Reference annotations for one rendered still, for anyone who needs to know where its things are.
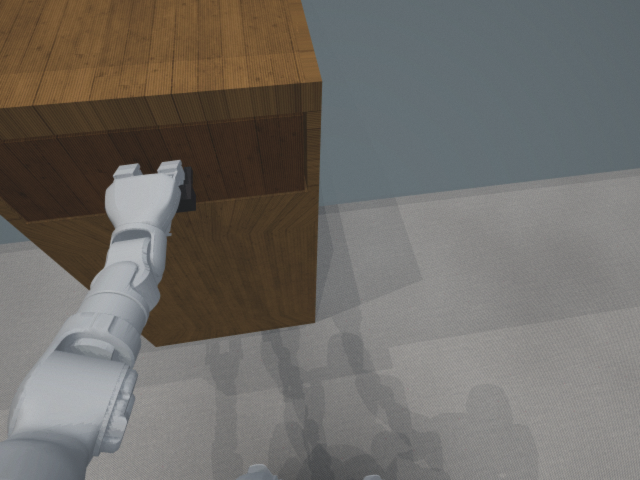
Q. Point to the handle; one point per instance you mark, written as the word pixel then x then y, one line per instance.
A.
pixel 188 196

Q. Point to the cabinet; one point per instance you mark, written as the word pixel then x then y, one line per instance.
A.
pixel 233 266

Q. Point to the left robot upper arm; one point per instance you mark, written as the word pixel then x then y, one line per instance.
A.
pixel 76 407

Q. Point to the robot left shin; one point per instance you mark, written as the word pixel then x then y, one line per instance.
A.
pixel 258 468

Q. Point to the drawer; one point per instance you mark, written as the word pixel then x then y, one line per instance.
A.
pixel 66 175

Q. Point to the left robot hand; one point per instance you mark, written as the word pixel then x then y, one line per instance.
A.
pixel 151 199

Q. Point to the robot left forearm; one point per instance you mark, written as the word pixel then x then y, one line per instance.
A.
pixel 111 318

